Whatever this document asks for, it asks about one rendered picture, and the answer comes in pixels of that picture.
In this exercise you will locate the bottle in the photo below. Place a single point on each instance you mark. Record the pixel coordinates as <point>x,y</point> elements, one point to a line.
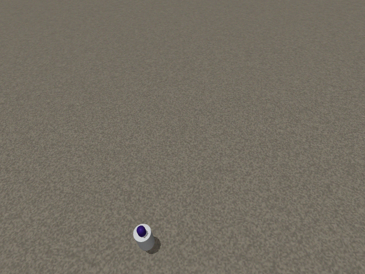
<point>144,237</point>

